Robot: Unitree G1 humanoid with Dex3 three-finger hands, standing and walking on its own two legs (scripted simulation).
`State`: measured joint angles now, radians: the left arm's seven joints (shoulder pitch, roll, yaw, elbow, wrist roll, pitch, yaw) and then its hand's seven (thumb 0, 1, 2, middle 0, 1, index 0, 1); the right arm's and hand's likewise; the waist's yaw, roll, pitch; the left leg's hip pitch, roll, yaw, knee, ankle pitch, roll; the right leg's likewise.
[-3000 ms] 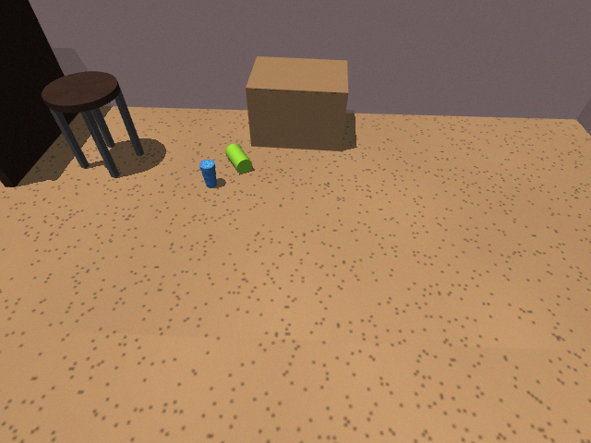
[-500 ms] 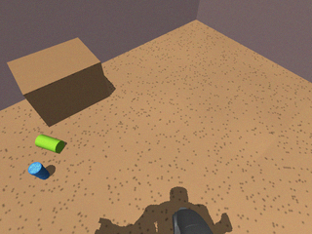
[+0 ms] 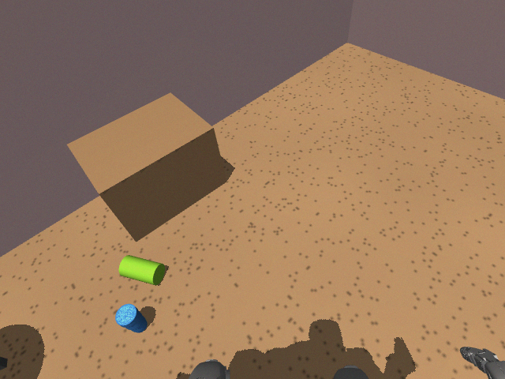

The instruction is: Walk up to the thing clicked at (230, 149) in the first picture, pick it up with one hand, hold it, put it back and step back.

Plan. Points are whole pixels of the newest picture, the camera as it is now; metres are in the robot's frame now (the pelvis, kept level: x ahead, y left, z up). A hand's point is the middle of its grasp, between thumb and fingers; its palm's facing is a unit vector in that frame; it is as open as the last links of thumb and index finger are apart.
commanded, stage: walk up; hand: left
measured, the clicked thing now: (142, 269) +0.62 +0.54 -0.68
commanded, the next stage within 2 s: none
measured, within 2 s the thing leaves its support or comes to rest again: neither
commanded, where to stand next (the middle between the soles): +0.17 +0.37 m, yaw -14 degrees
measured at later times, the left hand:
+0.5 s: hand (6, 350) +0.20 +0.48 -0.11, palm faces -0.13 -0.83 -0.55, open 7.4 cm
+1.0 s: hand out of the picture +0.18 +0.73 -0.14, palm faces -0.15 -0.86 -0.49, open 7.4 cm
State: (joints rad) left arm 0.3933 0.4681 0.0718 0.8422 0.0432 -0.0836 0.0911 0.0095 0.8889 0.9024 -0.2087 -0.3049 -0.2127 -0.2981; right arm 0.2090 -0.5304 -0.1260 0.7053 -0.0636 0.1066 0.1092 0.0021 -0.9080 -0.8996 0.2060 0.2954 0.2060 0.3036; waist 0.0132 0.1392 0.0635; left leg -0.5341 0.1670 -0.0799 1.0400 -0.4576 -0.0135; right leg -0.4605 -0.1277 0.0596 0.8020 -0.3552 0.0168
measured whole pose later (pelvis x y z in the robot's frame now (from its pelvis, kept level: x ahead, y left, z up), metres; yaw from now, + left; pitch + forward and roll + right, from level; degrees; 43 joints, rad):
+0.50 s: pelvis +0.06 +0.20 +0.01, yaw -6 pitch -3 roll -3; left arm 0.23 0.40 0.03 0.80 -0.01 -0.06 0.13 0.01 0.89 0.90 -0.21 -0.30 -0.21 -0.30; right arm 0.33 -0.41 -0.09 0.71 -0.06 0.11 0.04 0.01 -0.91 -0.90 0.21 0.30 0.21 0.30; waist -0.07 0.12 0.19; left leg -0.47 -0.04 0.02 1.26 -0.56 -0.06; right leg -0.43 0.03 -0.11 0.74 -0.28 -0.07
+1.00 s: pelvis +0.07 +0.43 +0.01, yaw -10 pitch -2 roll -2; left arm 0.26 0.49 0.09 0.95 0.00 -0.02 0.06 0.01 0.90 0.90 -0.20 -0.30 -0.20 -0.30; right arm 0.29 -0.35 -0.04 0.83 -0.04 0.05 0.04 0.00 -0.90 -0.90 0.21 0.30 0.21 0.30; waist -0.02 -0.01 0.10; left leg -0.40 0.09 0.00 0.89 -0.46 -0.03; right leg -0.56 0.04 0.01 1.17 -0.47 -0.02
